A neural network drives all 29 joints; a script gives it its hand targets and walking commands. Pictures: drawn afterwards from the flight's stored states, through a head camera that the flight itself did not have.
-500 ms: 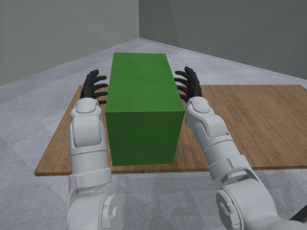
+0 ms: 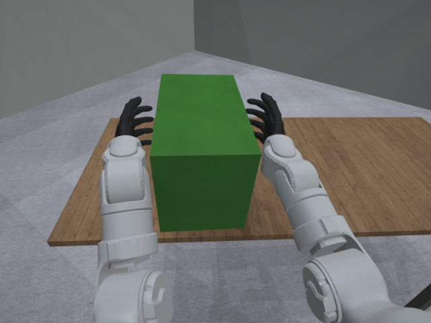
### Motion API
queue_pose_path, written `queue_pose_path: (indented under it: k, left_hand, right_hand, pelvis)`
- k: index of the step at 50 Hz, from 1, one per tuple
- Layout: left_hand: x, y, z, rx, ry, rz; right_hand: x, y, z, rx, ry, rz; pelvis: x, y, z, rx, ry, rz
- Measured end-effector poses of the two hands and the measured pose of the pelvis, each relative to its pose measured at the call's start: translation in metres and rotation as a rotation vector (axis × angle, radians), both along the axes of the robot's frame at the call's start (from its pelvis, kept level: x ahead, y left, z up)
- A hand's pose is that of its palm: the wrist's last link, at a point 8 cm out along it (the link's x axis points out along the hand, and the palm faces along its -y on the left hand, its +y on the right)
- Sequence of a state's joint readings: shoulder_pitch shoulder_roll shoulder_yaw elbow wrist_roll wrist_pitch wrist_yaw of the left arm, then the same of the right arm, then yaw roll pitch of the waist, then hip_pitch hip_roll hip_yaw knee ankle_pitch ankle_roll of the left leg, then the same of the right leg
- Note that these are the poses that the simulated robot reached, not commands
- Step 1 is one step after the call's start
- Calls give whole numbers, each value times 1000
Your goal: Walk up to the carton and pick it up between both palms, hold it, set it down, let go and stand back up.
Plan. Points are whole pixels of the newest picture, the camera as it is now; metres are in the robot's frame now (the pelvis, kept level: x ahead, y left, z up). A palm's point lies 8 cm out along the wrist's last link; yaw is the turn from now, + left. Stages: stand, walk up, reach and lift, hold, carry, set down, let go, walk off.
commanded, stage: hold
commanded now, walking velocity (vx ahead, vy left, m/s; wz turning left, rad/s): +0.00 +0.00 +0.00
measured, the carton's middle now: (200, 146) +0.42 +0.01 +0.16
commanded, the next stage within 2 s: set down in 0.90 s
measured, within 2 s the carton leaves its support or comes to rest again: neither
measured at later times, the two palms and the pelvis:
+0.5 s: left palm (125, 142) +0.36 +0.14 +0.22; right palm (271, 136) +0.36 -0.11 +0.22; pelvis +0.00 +0.00 +0.00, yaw +0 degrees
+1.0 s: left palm (129, 142) +0.36 +0.13 +0.22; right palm (273, 134) +0.37 -0.12 +0.22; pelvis +0.01 +0.00 +0.00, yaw +1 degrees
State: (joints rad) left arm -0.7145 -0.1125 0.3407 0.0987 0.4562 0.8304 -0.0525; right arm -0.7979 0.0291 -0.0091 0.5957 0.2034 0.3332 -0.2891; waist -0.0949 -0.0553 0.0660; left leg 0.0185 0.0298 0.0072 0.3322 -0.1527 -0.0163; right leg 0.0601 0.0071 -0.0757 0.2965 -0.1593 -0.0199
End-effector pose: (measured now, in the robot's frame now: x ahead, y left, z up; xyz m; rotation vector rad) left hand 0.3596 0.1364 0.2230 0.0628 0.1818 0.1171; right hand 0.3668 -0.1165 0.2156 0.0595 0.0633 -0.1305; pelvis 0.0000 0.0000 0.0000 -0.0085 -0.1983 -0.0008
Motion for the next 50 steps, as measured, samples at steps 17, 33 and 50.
queue_pose_path:
  k: [17, 33, 50]
  left_hand:
    - [-2, 3, -3, -32, -9, -2]
    - [-3, 3, 1, -9, -5, 6]
    - [1, -2, -2, -20, -2, -3]
  right_hand:
    - [-2, 2, 4, -17, -8, -2]
    - [-1, 4, 1, -5, -6, 10]
    - [1, -2, 4, -1, -5, 2]
  pelvis:
    - [6, -3, 0, -1, -16, 5]
    - [2, 1, 0, 1, -3, 2]
    - [6, -3, 1, 0, 8, 13]
